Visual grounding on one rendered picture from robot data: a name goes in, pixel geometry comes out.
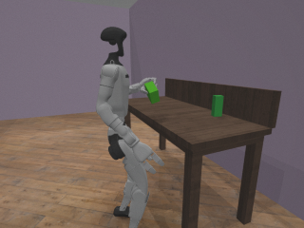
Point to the robot right forearm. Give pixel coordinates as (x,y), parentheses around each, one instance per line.
(116,124)

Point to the left robot shin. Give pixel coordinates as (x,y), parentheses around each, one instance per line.
(126,194)

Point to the robot left forearm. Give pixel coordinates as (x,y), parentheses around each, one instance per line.
(134,88)

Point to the right robot hand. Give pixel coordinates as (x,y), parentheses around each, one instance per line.
(142,152)

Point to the left robot foot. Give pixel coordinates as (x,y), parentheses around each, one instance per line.
(124,213)

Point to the sponge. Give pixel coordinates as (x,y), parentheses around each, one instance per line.
(153,93)

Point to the left robot hand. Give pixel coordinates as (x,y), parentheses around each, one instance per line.
(147,80)

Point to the table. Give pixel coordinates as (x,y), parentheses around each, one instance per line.
(183,116)

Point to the right robot upper arm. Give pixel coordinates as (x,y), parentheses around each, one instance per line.
(109,76)

